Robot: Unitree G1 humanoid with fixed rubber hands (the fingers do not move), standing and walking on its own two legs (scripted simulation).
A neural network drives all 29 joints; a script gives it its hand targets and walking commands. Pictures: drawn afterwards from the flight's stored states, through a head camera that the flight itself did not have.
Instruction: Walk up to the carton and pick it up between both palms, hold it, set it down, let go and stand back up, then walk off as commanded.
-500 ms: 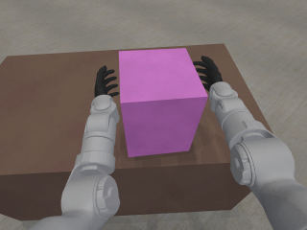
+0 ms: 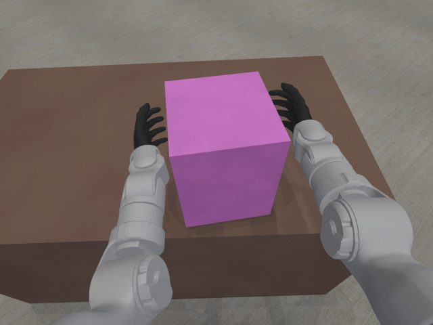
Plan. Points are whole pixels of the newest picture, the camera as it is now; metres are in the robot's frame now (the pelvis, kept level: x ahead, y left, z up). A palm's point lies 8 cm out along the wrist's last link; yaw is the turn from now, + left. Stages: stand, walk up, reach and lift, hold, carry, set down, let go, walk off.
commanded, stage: set down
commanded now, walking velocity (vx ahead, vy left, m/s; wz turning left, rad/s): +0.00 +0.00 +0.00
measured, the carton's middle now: (220, 152) +0.46 +0.03 +0.02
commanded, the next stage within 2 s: none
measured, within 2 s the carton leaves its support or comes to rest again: rests again in 0.08 s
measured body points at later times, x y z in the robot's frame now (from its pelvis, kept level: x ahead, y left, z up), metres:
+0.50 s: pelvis +0.00 +0.00 +0.00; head +0.04 -0.01 +0.45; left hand +0.41 +0.17 +0.09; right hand +0.47 -0.12 +0.11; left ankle -0.02 +0.14 -0.75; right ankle +0.00 -0.11 -0.75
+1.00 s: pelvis +0.00 +0.00 +0.00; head +0.04 -0.01 +0.45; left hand +0.41 +0.17 +0.09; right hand +0.47 -0.11 +0.11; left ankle -0.02 +0.13 -0.75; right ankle +0.00 -0.11 -0.75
